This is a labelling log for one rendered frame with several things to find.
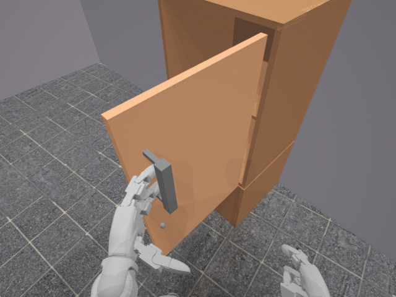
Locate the robot left hand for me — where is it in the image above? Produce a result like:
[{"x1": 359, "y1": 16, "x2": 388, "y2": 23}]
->
[{"x1": 108, "y1": 164, "x2": 191, "y2": 275}]

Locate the handle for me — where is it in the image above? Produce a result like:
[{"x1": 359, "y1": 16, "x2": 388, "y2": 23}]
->
[{"x1": 142, "y1": 149, "x2": 178, "y2": 214}]

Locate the cupboard door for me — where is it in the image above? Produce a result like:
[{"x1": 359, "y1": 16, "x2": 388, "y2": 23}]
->
[{"x1": 101, "y1": 33, "x2": 268, "y2": 256}]

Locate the robot right hand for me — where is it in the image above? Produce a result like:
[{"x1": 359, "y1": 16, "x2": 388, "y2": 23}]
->
[{"x1": 280, "y1": 244, "x2": 330, "y2": 297}]

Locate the left robot forearm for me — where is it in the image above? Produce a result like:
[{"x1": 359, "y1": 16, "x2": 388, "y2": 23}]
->
[{"x1": 91, "y1": 256, "x2": 139, "y2": 297}]

